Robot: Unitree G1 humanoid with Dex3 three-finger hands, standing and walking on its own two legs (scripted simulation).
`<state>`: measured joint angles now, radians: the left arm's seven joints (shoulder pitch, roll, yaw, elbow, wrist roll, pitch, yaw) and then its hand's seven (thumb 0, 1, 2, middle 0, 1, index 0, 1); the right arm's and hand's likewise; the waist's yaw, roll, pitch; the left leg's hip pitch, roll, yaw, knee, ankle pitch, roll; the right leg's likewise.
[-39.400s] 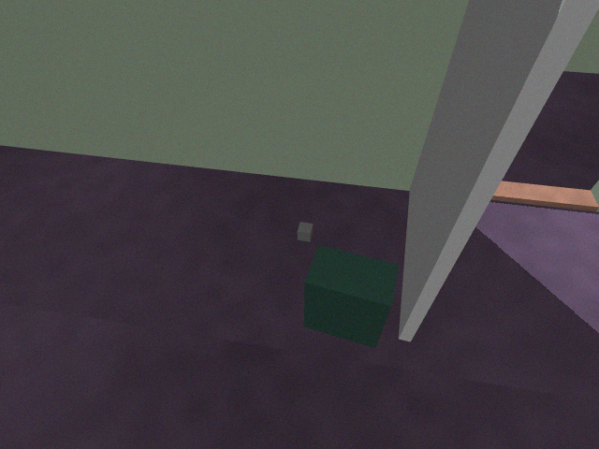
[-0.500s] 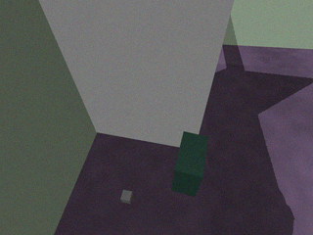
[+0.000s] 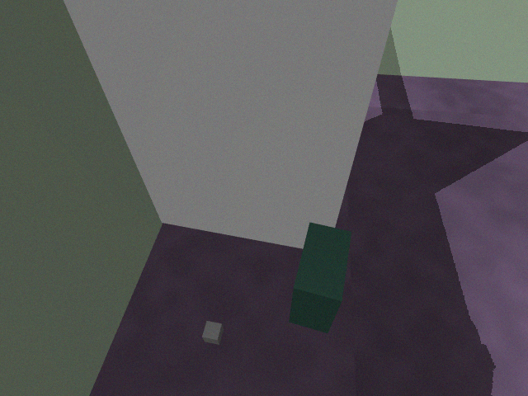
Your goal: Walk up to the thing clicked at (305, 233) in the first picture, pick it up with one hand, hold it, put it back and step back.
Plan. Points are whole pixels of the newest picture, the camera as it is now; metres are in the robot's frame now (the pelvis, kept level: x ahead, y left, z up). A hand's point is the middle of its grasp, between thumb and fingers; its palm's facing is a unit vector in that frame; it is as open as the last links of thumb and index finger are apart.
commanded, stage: stand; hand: left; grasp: from above
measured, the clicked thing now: (213, 332) +0.43 +0.24 -0.75
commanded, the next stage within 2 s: rise first in 0.52 s
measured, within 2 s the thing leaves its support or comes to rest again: neither
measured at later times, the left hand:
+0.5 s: hand out of the picture +0.07 +0.26 -0.16, palm faces -0.02 -0.94 -0.35, open 7.4 cm
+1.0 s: hand (135, 390) +0.15 +0.26 -0.18, palm faces -0.08 -0.92 -0.37, open 11.2 cm
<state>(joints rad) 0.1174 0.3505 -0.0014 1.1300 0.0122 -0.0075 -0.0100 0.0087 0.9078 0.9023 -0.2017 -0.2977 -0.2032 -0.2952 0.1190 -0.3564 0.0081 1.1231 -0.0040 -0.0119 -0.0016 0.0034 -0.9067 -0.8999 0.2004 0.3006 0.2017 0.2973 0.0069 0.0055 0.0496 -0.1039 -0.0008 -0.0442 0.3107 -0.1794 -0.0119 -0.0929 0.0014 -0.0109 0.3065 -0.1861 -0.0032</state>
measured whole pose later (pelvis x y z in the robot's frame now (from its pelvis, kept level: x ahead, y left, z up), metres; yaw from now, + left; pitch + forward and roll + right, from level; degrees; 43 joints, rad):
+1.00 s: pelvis -0.01 +0.01 -0.04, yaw -1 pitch +9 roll -1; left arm 0.01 0.33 0.13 0.91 0.13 0.11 -0.02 0.01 0.04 0.92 -0.18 -0.85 -0.17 -0.85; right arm 0.25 -0.25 -0.02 0.71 0.03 -0.04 -0.02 0.01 -0.90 -0.90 0.20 0.30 0.20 0.30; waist -0.03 0.01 -0.06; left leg -0.54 0.00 -0.03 0.74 -0.36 0.00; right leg -0.52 0.01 0.01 0.71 -0.35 0.01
